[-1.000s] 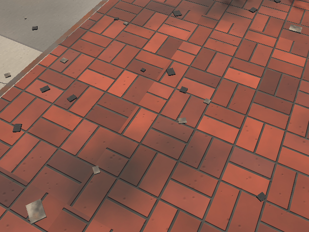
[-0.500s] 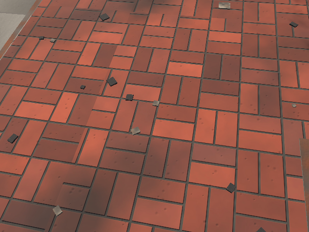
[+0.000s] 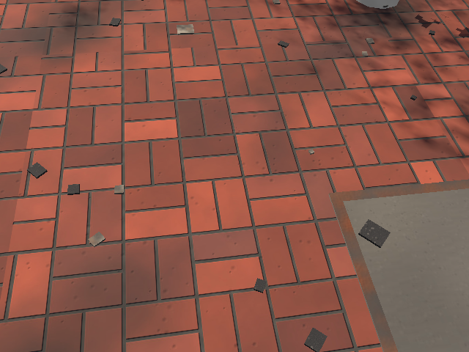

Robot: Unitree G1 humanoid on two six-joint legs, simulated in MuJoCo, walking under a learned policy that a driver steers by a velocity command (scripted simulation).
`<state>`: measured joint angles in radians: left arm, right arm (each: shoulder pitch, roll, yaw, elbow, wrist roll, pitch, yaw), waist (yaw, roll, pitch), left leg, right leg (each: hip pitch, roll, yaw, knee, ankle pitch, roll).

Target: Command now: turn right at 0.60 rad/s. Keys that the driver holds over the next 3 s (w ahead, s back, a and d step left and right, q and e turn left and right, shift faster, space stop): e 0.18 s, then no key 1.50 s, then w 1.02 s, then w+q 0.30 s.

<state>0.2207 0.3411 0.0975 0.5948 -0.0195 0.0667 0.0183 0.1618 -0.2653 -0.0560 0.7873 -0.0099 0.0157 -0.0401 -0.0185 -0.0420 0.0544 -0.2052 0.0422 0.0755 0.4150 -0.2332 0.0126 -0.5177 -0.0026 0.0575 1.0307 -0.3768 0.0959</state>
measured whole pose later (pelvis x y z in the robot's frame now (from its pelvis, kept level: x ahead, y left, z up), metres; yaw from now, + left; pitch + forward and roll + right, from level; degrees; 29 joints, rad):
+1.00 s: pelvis +0.02 -0.03 -0.01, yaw -13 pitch -1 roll +0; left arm 0.21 0.24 0.05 0.79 0.01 0.02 0.02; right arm 0.18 -0.24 -0.01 0.83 -0.01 -0.02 -0.01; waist 0.00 0.00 0.04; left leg -0.20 0.01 0.01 0.53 -0.30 0.00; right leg -0.22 0.03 0.06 0.52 -0.27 0.00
